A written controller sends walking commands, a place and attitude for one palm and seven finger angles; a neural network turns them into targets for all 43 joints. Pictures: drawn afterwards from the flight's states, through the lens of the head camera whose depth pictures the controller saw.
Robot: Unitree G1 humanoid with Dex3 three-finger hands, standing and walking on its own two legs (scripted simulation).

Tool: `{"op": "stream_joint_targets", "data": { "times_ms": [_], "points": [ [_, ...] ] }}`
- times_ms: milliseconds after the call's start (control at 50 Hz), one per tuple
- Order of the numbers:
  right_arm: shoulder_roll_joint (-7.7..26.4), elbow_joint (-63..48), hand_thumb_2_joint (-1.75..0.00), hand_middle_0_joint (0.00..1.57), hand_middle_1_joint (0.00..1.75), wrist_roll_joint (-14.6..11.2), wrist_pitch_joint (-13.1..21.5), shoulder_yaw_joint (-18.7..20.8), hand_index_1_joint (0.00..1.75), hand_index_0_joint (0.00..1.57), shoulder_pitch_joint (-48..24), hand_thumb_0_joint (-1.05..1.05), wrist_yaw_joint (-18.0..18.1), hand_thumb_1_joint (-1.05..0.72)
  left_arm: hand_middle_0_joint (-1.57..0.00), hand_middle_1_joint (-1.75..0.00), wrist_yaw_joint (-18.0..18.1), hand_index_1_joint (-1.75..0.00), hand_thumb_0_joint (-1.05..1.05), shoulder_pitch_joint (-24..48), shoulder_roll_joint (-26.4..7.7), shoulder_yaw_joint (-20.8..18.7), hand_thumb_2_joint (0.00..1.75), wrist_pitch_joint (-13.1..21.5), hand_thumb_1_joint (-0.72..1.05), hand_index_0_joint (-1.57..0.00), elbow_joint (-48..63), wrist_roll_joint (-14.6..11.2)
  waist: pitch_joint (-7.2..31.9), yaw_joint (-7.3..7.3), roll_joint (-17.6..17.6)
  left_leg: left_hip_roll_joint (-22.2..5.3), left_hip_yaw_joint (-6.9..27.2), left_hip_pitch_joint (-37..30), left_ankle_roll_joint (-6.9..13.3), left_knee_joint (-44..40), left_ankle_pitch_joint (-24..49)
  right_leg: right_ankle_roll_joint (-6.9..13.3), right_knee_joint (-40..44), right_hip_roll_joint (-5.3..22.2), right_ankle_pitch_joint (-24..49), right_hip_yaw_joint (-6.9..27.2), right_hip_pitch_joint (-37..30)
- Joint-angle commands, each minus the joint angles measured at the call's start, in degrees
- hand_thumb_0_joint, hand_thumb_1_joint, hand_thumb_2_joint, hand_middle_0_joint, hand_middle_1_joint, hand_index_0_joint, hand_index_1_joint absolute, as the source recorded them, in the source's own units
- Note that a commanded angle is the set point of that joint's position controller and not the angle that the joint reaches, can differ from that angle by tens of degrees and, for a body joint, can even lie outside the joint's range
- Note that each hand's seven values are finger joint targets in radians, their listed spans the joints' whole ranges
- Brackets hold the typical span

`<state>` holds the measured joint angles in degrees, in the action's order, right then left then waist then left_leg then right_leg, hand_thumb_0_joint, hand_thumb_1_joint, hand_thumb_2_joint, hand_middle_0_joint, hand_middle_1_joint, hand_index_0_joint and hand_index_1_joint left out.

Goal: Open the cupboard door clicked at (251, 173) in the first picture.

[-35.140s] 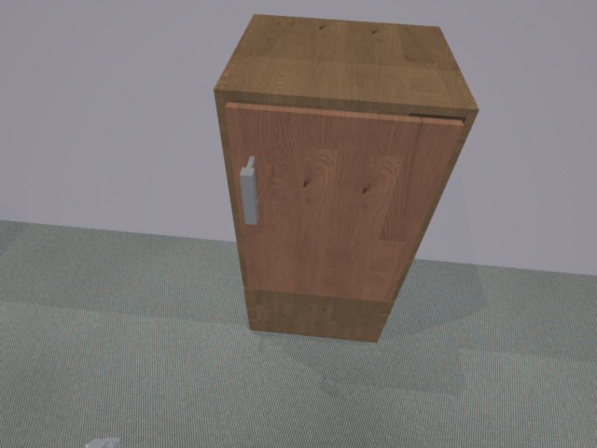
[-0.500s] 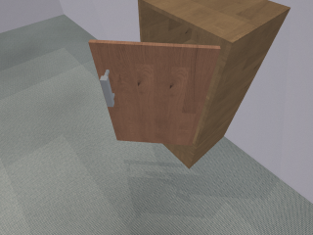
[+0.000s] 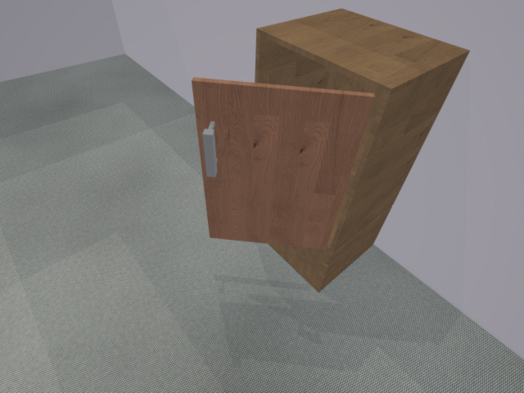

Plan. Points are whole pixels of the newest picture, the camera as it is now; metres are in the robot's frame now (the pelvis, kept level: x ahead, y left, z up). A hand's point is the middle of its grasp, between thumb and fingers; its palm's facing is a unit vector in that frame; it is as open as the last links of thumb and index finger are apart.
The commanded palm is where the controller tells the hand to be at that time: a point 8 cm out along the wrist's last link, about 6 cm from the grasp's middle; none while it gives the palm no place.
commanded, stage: come to a stop and stand still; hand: left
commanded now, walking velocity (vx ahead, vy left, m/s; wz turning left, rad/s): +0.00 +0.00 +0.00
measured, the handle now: (212, 149) +0.69 +0.17 -0.03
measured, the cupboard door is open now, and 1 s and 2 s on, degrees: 44 44 44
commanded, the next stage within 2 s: look again from close up in 1.22 s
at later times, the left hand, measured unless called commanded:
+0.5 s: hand out of the picture -0.06 +0.19 -0.22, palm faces -0.02 -0.99 -0.10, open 7.3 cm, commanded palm none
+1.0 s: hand out of the picture -0.28 +0.29 -0.18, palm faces +0.04 -0.99 -0.14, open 7.3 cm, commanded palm none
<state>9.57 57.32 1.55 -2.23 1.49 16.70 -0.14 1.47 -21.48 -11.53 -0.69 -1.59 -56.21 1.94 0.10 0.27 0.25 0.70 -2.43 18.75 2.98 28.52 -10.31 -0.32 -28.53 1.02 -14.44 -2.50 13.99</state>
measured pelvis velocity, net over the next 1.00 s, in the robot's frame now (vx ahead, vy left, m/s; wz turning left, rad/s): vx -0.22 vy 0.12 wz -0.04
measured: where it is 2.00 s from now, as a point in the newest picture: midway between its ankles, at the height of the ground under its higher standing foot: outside the picture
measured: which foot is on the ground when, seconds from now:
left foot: down 0.00-0.64, up 0.66-0.96, down 0.98-1.00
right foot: down 0.00-0.46, up 0.48-0.68, down 0.70-0.98, up 1.00-1.00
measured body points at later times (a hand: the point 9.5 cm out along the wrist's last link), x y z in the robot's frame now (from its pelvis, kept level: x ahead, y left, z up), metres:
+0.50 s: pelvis -0.09 +0.04 -0.03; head -0.12 +0.08 +0.41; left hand -0.06 +0.24 -0.21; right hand -0.14 -0.19 -0.17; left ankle +0.06 +0.09 -0.73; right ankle +0.02 -0.13 -0.71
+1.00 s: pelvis -0.22 +0.12 +0.00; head -0.21 +0.14 +0.44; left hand -0.28 +0.34 -0.17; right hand -0.18 -0.14 -0.14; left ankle -0.23 +0.25 -0.74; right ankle -0.22 +0.00 -0.73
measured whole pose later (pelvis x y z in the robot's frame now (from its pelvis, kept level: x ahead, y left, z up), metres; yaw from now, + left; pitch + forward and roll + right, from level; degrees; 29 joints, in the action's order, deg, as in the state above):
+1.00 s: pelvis -0.22 +0.12 +0.00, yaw -2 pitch +0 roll -1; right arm 10.5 56.4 1.7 0.5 3.5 16.4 0.4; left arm -0.6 -26.3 -10.3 -2.3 -1.0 -59.5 2.1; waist 0.6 2.2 2.7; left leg -4.1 -3.6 12.3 0.8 30.0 -19.8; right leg 2.4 -34.7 1.6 -21.5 -5.2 16.2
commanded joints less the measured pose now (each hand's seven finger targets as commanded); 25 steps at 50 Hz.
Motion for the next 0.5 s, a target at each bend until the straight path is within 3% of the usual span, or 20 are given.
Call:
{"op": "stream_joint_targets", "data": {
  "times_ms": [0, 120, 240, 300, 340, 360, 380, 400, 420, 440, 460, 480],
  "points": [
    [7.3, -2.2, -0.9, 0.2, 0.3, -0.3, 1.6, 1.6, 0.3, 0.2, 0.2, 0.0, 0.8, -0.9, -0.2, -0.3, 0.3, -0.3, 0.0, -4.3, -3.5, -0.9, 0.9, 1.6, 0.9, -0.2, 1.1, -0.4, -3.7, -0.03, -0.5, -6.0, 9.5, 2.9, 0.2, -11.6, -20.3, 1.7, 6.6, 2.6, -11.4, 5.5, 2.6],
    [4.9, 1.0, -0.9, 0.2, 0.3, -0.5, 1.3, 1.4, 0.3, 0.2, 3.0, 0.0, 0.9, -0.9, -0.2, -0.3, 0.6, -0.3, 0.0, -4.8, -3.3, -1.1, 0.9, 1.8, 0.9, -0.2, -0.8, -0.6, -4.9, -1.22, 2.2, -4.0, 7.2, -0.8, -0.7, -5.7, -15.5, 2.6, 10.7, 4.8, -17.6, 9.5, 9.1],
    [3.7, 2.7, -0.9, 0.2, 0.3, -0.3, 0.7, 1.6, 0.3, 0.2, 5.2, 0.0, 1.2, -0.9, -0.2, -0.3, 0.8, -0.3, 0.0, -5.5, -2.4, -1.5, 0.9, 0.9, 0.9, -0.2, -2.1, -0.4, -6.9, -1.33, 0.5, -3.6, 7.8, 0.6, -1.1, -3.9, -19.7, 2.8, 9.6, 3.9, -21.5, 8.5, 13.0],
    [2.6, 3.3, -0.9, 0.2, 0.3, 0.0, -0.2, 2.2, 0.3, 0.2, 7.4, 0.0, 1.3, -0.9, -0.2, -0.3, 0.8, -0.3, 0.0, -3.9, -2.4, -2.4, 0.9, 0.1, 0.9, -0.2, -1.8, -0.3, -6.9, -2.27, 2.2, -1.4, 5.7, -1.2, -1.8, 2.0, -20.4, 3.5, 10.4, 4.4, -25.0, 8.4, 18.5],
    [1.4, 4.1, -0.9, 0.2, 0.3, 0.0, -0.8, 2.6, 0.3, 0.2, 11.6, 0.0, 1.5, -0.9, -0.2, -0.3, 1.0, -0.3, 0.0, 0.3, -3.3, -3.1, 0.9, -0.4, 0.9, -0.2, -0.7, -0.2, -5.4, -4.62, 6.0, 0.8, 1.9, -8.5, -2.6, 13.1, -15.0, 4.6, 13.4, 7.0, -27.1, 9.1, 26.8],
    [0.8, 5.0, -0.9, 0.2, 0.3, 0.1, -1.1, 3.1, 0.3, 0.2, 14.7, 0.0, 1.5, -0.9, -0.2, -0.3, 1.1, -0.3, 0.0, 4.2, -3.9, -3.7, 0.9, -0.6, 0.9, -0.2, 0.3, -0.1, -3.3, -6.54, 7.9, 1.6, 0.1, -14.6, -3.0, 20.6, -12.1, 5.1, 14.9, 9.0, -27.3, 9.6, 32.8],
    [0.8, 6.1, -0.9, 0.2, 0.3, 0.0, -1.2, 3.6, 0.3, 0.2, 19.3, 0.0, 1.5, -0.9, -0.2, -0.3, 1.3, -0.3, 0.0, 10.1, -4.3, -4.2, 0.9, -0.6, 0.9, -0.2, 1.9, -0.1, -2.5, -9.78, 7.4, -0.1, 1.5, -18.7, -2.5, 23.7, -11.6, 4.7, 12.9, 10.0, -24.6, 9.4, 36.9],
    [0.7, 6.9, -0.9, 0.2, 0.3, 0.0, -1.0, 3.8, 0.3, 0.2, 23.4, 0.0, 1.5, -0.9, -0.2, -0.3, 1.4, -0.3, 0.0, 14.4, -3.9, -4.4, 0.9, -0.5, 0.9, -0.2, 3.1, 0.0, -2.5, -11.98, 4.9, -2.3, 4.6, -20.6, -1.7, 21.2, -12.9, 3.3, 5.8, 8.7, -22.4, 7.7, 40.0],
    [1.1, 6.5, -0.9, 0.2, 0.3, 0.2, -0.3, 3.6, 0.3, 0.2, 25.2, 0.0, 1.5, -0.9, -0.2, -0.3, 1.4, -0.3, 0.0, 15.2, -2.0, -4.1, 0.9, -0.6, 0.9, -0.2, 3.8, -0.2, -3.9, -12.53, -5.3, -5.9, 12.2, -15.5, 0.0, 9.2, -20.8, 1.6, -9.6, 2.7, -20.0, 3.6, 39.9],
    [4.1, 3.6, -0.9, 0.2, 0.3, 0.6, 0.4, 3.4, 0.3, 0.2, 20.4, 0.0, 1.8, -0.9, -0.2, -0.3, 1.5, -0.3, 0.0, 10.6, 1.0, -3.7, 0.9, -1.3, 0.9, -0.2, 4.2, -1.1, -7.4, -8.27, -22.4, -14.6, 28.3, 9.6, -0.4, -18.6, -41.1, -0.5, -33.8, -6.6, -16.0, 0.4, 25.4],
    [7.1, 0.7, -0.9, 0.2, 0.3, 0.3, 0.9, 3.2, 0.3, 0.2, 7.8, 0.0, 2.4, -0.9, -0.2, -0.3, 1.5, -0.3, 0.0, 5.8, 1.1, -4.2, 0.9, -1.9, 0.9, -0.2, 4.2, -1.3, -12.8, -1.55, -23.9, -17.7, 37.3, 30.5, 0.7, -30.2, -47.2, -0.3, -45.6, -4.7, -10.7, 8.2, 16.1],
    [6.5, -2.3, -0.9, 0.2, 0.3, 0.2, 0.7, 2.5, 0.3, 0.2, -2.7, 0.0, 2.3, -0.9, -0.2, -0.3, 1.1, -0.3, 0.0, -1.4, -0.1, -5.0, 0.9, -3.1, 0.9, -0.2, 2.5, -0.5, -9.8, 4.21, -19.7, -16.6, 33.4, 37.1, -1.5, -32.5, -47.6, 0.0, -55.7, -5.3, -7.3, 5.9, 9.6]
  ]
}}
